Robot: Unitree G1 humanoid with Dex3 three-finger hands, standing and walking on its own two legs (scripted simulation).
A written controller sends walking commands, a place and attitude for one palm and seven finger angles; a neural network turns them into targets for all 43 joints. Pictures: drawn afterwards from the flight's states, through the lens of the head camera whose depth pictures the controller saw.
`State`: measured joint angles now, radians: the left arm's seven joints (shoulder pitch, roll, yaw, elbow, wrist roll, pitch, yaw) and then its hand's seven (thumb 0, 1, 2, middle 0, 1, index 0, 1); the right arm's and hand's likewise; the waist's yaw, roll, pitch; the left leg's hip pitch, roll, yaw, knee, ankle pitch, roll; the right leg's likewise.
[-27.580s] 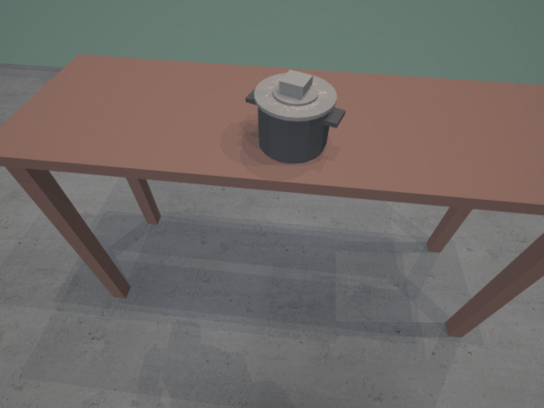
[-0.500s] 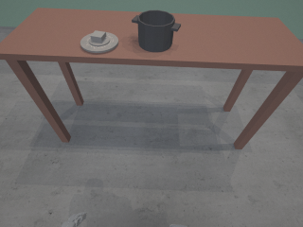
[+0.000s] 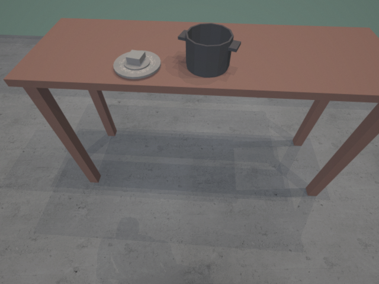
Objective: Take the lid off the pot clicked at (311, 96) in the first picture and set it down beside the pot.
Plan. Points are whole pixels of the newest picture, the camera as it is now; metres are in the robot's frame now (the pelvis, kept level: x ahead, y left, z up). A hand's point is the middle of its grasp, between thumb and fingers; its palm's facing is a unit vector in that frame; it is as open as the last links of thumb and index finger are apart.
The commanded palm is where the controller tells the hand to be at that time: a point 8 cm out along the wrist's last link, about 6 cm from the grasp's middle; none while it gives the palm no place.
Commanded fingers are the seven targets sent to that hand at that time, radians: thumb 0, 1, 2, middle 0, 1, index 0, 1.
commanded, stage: stop stepping back and stand still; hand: left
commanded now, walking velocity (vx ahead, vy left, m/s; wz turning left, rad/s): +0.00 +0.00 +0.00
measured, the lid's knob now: (136, 57) +0.79 +0.24 +0.04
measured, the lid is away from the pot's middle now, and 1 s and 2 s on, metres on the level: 0.25 0.25 0.25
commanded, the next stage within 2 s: let the arm hang, fingers relaxed in 0.02 s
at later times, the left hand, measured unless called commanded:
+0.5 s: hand out of the picture +0.04 +0.19 -0.17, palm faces +0.02 -0.98 -0.20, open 7.3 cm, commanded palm none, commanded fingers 0.00 0.90 0.90 -0.20 -0.30 -0.20 -0.30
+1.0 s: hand out of the picture -0.01 +0.17 -0.18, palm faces +0.03 -0.98 -0.17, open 7.3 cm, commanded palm none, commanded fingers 0.00 0.90 0.90 -0.20 -0.30 -0.20 -0.30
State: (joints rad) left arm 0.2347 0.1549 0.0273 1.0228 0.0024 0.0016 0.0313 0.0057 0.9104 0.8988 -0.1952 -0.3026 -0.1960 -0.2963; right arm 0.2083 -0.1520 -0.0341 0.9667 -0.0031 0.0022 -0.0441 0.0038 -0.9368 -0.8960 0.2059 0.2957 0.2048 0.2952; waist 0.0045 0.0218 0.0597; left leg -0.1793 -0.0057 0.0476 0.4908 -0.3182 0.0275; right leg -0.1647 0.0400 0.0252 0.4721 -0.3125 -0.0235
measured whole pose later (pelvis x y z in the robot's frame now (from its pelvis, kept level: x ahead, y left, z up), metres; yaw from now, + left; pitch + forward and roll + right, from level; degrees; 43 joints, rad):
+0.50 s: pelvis +0.00 +0.01 +0.00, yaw -1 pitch -1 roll +0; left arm 0.22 0.16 0.04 1.08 0.00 0.01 0.04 0.01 0.92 0.90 -0.20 -0.30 -0.20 -0.30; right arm 0.31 -0.11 -0.03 1.08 -0.01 0.01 -0.05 0.01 -0.91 -0.90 0.20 0.30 0.20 0.29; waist -0.02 0.00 0.07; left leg -0.13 -0.01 0.07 0.45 -0.31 0.04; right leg -0.13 0.03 0.04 0.44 -0.30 -0.01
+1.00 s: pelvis -0.01 +0.01 +0.00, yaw -1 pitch -1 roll +0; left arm 0.27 0.13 0.03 1.13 0.00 0.00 0.04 0.01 0.92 0.90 -0.20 -0.30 -0.20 -0.30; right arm 0.29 -0.11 -0.03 1.10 0.00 0.00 -0.05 0.01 -0.92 -0.90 0.20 0.30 0.20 0.29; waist -0.01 0.00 0.07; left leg -0.14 -0.02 0.07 0.45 -0.29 0.04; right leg -0.13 0.03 0.05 0.44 -0.28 -0.01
